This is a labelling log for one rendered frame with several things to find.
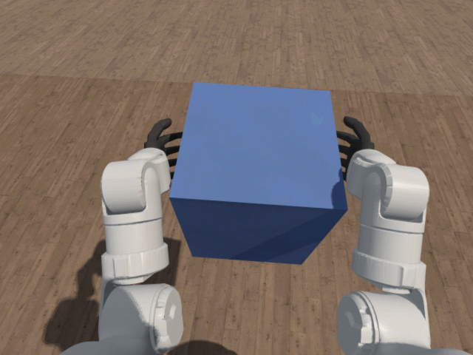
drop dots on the carton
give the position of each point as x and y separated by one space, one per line
258 174

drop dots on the robot right hand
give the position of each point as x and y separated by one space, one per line
356 143

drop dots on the left robot forearm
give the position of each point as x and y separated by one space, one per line
131 201

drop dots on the robot left hand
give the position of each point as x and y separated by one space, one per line
154 140

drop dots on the left robot upper arm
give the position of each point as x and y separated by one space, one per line
137 320

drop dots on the right robot upper arm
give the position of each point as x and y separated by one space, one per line
375 323

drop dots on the right robot forearm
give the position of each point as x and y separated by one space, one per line
393 213

